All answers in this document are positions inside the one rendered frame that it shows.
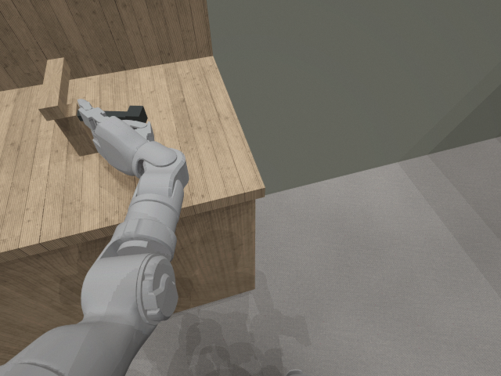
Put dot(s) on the robot left hand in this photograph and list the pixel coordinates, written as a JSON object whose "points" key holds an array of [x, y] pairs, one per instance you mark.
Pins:
{"points": [[115, 139]]}

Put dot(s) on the left robot upper arm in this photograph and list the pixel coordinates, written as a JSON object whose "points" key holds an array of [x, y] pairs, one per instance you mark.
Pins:
{"points": [[124, 298]]}

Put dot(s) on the tap lever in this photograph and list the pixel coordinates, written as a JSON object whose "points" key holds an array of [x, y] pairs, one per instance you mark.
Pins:
{"points": [[134, 113]]}

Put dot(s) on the left robot forearm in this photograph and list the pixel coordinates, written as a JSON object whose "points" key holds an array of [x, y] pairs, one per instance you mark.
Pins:
{"points": [[153, 214]]}

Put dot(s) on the counter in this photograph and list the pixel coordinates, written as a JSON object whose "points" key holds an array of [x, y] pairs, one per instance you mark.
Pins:
{"points": [[61, 201]]}

